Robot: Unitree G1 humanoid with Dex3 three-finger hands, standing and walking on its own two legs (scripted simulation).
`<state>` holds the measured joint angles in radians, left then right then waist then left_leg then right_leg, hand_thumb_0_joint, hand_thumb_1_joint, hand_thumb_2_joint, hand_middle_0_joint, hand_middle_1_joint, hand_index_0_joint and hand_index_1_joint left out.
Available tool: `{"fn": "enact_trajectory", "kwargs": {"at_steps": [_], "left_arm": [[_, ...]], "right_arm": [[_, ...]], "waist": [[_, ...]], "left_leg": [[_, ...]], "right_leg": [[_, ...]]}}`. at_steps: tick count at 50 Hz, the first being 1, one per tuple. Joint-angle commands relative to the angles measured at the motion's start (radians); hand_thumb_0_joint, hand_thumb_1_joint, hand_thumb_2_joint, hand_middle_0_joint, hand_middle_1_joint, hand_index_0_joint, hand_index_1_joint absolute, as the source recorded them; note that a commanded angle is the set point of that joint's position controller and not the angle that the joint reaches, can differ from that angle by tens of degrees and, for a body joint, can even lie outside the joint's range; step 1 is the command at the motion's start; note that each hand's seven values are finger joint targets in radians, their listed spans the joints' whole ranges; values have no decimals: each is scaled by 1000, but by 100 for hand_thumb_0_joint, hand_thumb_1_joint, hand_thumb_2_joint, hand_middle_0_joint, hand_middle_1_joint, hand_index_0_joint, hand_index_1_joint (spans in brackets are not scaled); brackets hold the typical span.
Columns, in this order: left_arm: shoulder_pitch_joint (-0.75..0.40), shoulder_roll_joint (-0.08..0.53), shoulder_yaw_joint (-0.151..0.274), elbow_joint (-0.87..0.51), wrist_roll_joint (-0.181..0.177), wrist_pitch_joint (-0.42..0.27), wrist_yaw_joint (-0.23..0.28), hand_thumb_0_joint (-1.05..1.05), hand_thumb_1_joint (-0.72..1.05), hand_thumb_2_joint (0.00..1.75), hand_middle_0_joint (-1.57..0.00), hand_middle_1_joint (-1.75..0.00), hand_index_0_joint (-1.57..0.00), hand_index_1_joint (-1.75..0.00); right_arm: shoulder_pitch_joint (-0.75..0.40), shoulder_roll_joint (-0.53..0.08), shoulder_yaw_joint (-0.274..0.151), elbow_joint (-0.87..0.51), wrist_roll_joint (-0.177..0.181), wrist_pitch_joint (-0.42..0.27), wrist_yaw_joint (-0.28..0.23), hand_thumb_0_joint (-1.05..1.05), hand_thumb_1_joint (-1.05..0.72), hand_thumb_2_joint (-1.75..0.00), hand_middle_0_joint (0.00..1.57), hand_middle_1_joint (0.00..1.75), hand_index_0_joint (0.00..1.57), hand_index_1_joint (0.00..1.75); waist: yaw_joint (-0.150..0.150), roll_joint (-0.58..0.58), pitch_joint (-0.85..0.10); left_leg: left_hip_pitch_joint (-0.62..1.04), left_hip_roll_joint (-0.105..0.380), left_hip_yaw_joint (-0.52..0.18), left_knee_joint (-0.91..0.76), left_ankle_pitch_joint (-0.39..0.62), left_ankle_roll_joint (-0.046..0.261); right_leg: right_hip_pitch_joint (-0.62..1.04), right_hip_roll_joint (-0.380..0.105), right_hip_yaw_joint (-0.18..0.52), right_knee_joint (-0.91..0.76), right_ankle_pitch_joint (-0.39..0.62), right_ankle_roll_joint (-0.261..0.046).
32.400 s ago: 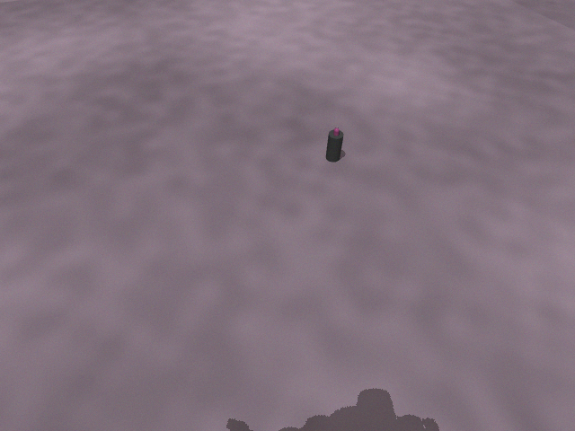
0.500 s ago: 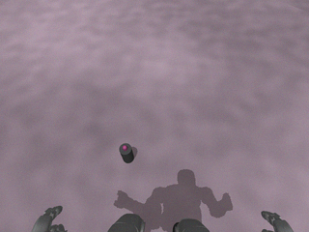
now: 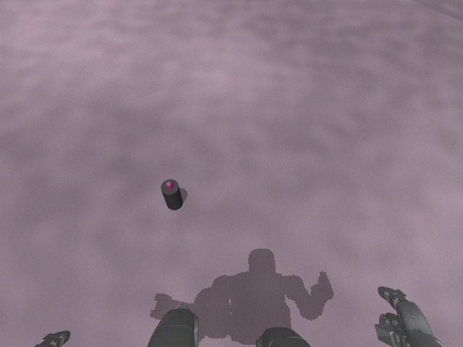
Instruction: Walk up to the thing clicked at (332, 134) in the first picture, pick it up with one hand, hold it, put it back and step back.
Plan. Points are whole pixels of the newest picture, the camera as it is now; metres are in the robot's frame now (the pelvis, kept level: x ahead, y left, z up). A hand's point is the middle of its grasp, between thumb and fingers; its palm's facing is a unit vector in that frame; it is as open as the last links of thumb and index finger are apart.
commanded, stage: step back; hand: left
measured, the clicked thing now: (171, 193) +0.70 +0.27 -0.65
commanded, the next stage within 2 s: stand in 1.92 s
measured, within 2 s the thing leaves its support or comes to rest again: neither
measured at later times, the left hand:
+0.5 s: hand out of the picture -0.06 +0.24 -0.14, palm faces +0.12 -0.93 -0.36, open 7.4 cm
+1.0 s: hand out of the picture -0.29 +0.19 -0.11, palm faces +0.10 -0.89 -0.45, open 7.4 cm
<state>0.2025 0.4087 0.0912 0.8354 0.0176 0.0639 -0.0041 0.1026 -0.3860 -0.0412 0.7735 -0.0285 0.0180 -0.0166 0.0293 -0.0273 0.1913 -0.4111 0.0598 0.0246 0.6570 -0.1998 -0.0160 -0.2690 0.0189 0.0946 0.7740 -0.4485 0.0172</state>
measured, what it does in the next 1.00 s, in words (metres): walks backwards: right foot, then left foot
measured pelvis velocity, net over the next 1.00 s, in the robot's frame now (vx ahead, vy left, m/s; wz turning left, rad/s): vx -0.29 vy -0.09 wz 0.09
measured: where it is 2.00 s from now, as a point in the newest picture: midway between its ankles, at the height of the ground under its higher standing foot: outside the picture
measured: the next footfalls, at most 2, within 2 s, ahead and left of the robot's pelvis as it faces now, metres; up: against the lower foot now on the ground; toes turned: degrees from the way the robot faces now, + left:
right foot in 0.02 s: +0.02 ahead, -0.13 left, +0.00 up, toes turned +4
left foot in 0.40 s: -0.13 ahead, +0.08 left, +0.00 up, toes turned +6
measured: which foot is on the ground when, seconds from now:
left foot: down 0.00-0.04, up 0.06-0.38, down 0.40-0.80, up 0.82-1.00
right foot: up 0.00-0.00, down 0.02-0.44, up 0.46-0.74, down 0.76-1.00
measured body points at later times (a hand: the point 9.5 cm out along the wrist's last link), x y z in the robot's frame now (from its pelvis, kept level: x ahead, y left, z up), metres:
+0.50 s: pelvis -0.16 -0.03 +0.00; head -0.11 -0.01 +0.45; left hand -0.06 +0.28 -0.11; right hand -0.07 -0.34 -0.11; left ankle -0.17 +0.08 -0.71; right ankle -0.06 -0.14 -0.69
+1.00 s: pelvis -0.29 -0.09 +0.02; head -0.27 -0.12 +0.46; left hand -0.29 +0.23 -0.08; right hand -0.17 -0.39 -0.12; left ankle -0.30 +0.07 -0.67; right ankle -0.29 -0.20 -0.71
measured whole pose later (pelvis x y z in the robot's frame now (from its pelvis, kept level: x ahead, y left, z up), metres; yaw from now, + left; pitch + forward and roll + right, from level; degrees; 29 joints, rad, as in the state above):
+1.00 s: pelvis -0.29 -0.09 +0.02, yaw +5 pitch -2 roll +2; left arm 0.27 0.35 0.06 0.94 0.04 0.00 0.00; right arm 0.19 -0.41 -0.04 0.92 -0.02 0.05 0.00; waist 0.04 0.05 0.07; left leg -0.39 -0.05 -0.13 0.92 -0.42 -0.01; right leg -0.25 -0.01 0.02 0.62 -0.34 -0.02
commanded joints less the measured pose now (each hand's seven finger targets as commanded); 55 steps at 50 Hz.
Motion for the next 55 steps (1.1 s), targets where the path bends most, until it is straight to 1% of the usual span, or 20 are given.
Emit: {"fn": "enact_trajectory", "kwargs": {"at_steps": [1, 2, 3, 4, 7, 13, 17, 20, 22, 23, 24, 27, 34, 38, 40, 41, 42, 45, 51, 55], "left_arm": [[140, 182, 66, -16, 25, -39, 6, 0, 90, 90, -20, -30, -20, -30], [125, 270, 85, -40, 38, -43, 5, 0, 90, 90, -20, -30, -20, -30], [22, 376, 103, -95, 38, -35, 6, 0, 90, 90, -20, -30, -20, -30], [-64, 366, 101, -122, 32, -38, 13, 0, 90, 90, -20, -30, -20, -30], [-181, 203, 62, -139, 26, -43, 21, 0, 90, 90, -20, -30, -20, -30], [-2, 166, 60, -125, 30, -37, 36, 0, 90, 90, -20, -30, -20, -30], [-34, 187, 57, -150, 19, -26, 45, 0, 90, 90, -20, -30, -20, -30], [-73, 192, 36, -161, 5, -7, 32, 0, 90, 90, -20, -30, -20, -30], [-74, 133, 20, -168, -6, -8, 28, 0, 90, 90, -20, -30, -20, -30], [-156, 178, 46, -176, 2, -8, 41, 0, 90, 90, -20, -30, -20, -30], [-151, 201, 52, -154, 10, -5, 40, 0, 90, 90, -20, -30, -20, -30], [-23, 166, 46, -87, -15, -1, 26, 0, 90, 90, -20, -30, -20, -30], [-21, 139, 19, -65, 2, -51, 26, 0, 90, 90, -20, -30, -20, -30], [135, 144, 24, 51, 12, -82, 27, 0, 90, 90, -20, -30, -20, -30], [70, 303, 64, 23, 35, -88, 27, 0, 90, 90, -20, -30, -20, -30], [-4, 378, 74, -7, 43, -85, 30, 0, 90, 90, -20, -30, -20, -30], [-85, 339, 67, -23, 35, -87, 33, 0, 90, 90, -20, -30, -20, -30], [-94, 208, 39, -4, 23, -101, 36, 0, 90, 90, -20, -30, -20, -30], [49, 237, 57, 21, 32, -102, 23, 0, 90, 90, -20, -30, -20, -30], [-12, 217, 27, 1, 24, -83, 9, 0, 90, 90, -20, -30, -20, -30]], "right_arm": [[3, -232, -76, -56, 17, 17, -12, 0, -90, -90, 20, 30, 20, 30], [15, -170, -59, -72, 21, 17, -15, 0, -90, -90, 20, 30, 20, 30], [-28, -195, -76, -79, 21, 20, -36, 0, -90, -90, 20, 30, 20, 30], [-8, -248, -97, -56, 18, 18, -38, 0, -90, -90, 20, 30, 20, 30], [110, -208, -69, 25, 30, 14, -22, 0, -90, -90, 20, 30, 20, 30], [102, -165, -43, 10, 13, -8, -30, 0, -90, -90, 20, 30, 20, 30], [163, -174, -51, 24, 5, -16, -23, 0, -90, -90, 20, 30, 20, 30], [251, -190, -70, 69, 1, -10, -15, 0, -90, -90, 20, 30, 20, 30], [163, -325, -97, 36, -21, -2, -9, 0, -90, -90, 20, 30, 20, 30], [130, -393, -106, 10, -25, -1, -4, 0, -90, -90, 20, 30, 20, 30], [55, -357, -104, 1, -25, -11, -14, 0, -90, -90, 20, 30, 20, 30], [-34, -232, -60, -18, -28, -14, -21, 0, -90, -90, 20, 30, 20, 30], [83, -234, -75, 5, -13, 5, -7, 0, -90, -90, 20, 30, 20, 30], [8, -245, -71, 2, 0, 34, 6, 0, -90, -90, 20, 30, 20, 30], [-15, -142, -42, -35, 8, 26, 5, 0, -90, -90, 20, 30, 20, 30], [-63, -198, -65, -22, 4, 29, -9, 0, -90, -90, 20, 30, 20, 30], [-32, -236, -81, 5, 11, 28, -6, 0, -90, -90, 20, 30, 20, 30], [36, -175, -51, 65, 22, 11, 4, 0, -90, -90, 20, 30, 20, 30], [-5, -163, -46, 64, -4, -24, 18, 0, -90, -90, 20, 30, 20, 30], [106, -172, -70, 128, -7, -46, 24, 0, -90, -90, 20, 30, 20, 30]], "waist": [[9, 118, -259], [11, -166, -213], [54, -301, -160], [18, -280, -79], [-72, -117, -78], [36, -163, -203], [17, -187, -285], [-36, -84, -289], [-16, 231, -239], [-83, 296, -200], [-51, 246, -138], [36, 117, -138], [-61, 231, -259], [10, 178, -302], [12, -162, -194], [55, -206, -139], [6, -171, -68], [-40, -70, -89], [59, -182, -142], [-13, -117, -159]], "left_leg": [[-12, 70, -176, 1, -23, 111], [-215, -110, -118, 194, -294, 41], [-122, -161, -153, 435, -437, 8], [-56, -111, -209, 552, -404, 9], [-89, -195, -207, 590, -228, 14], [-165, -155, -128, 353, -324, -24], [-1, -73, -74, 26, -285, 9], [203, -84, -43, -241, -1, 51], [257, 244, -479, -318, 97, 208], [28, 364, -595, -368, 80, 341], [-77, 372, -587, -381, 78, 347], [25, 169, -241, -278, 239, 226], [370, 170, -222, -168, 192, 255], [197, 115, -150, -22, 9, 175], [-195, -99, -114, 163, -329, 45], [-59, -81, -217, 318, -386, 14], [11, -44, -251, 390, -338, 17], [-71, -138, -194, 363, -190, 14], [-77, -84, -85, 40, -309, -5], [268, -109, -21, -261, -141, 33]], "right_leg": [[183, -34, 9, -353, 180, -51], [158, -235, 343, -425, 98, -121], [-161, -426, 518, -523, 33, -292], [-315, -455, 566, -573, -34, -319], [-167, -209, 129, -406, 255, -168], [224, -236, 116, -308, 493, -218], [243, -296, 149, -229, 630, -217], [67, -224, 84, -153, 431, -136], [-257, 13, -93, 107, -55, -42], [-177, 32, -6, 327, -230, -22], [-130, 19, 74, 469, -189, -29], [-194, 92, 87, 547, -33, -36], [-165, -3, -47, -1, -76, 11], [123, 6, -86, -452, 164, -34], [103, -276, 413, -473, -29, -146], [-176, -436, 575, -539, -121, -287], [-290, -432, 526, -547, -149, -279], [-41, -208, 127, -378, 278, -157], [168, -254, 192, -402, 17, -192], [-39, -216, 92, -314, 1, -149]]}}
